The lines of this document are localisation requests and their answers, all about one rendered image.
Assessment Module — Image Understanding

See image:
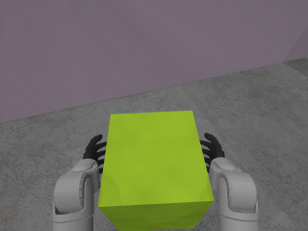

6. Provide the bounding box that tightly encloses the right robot forearm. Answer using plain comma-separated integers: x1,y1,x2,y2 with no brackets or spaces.
209,157,260,231

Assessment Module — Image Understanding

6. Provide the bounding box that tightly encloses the right robot hand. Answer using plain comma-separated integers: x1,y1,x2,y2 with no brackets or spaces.
200,133,225,173

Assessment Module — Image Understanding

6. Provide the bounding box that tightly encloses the carton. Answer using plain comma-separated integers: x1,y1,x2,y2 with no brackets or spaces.
97,111,215,231

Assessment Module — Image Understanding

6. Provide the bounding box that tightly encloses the left robot hand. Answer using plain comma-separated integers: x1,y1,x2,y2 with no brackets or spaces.
83,134,107,174

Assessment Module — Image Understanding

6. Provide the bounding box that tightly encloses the left robot forearm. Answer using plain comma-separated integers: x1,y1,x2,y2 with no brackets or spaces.
52,159,101,231

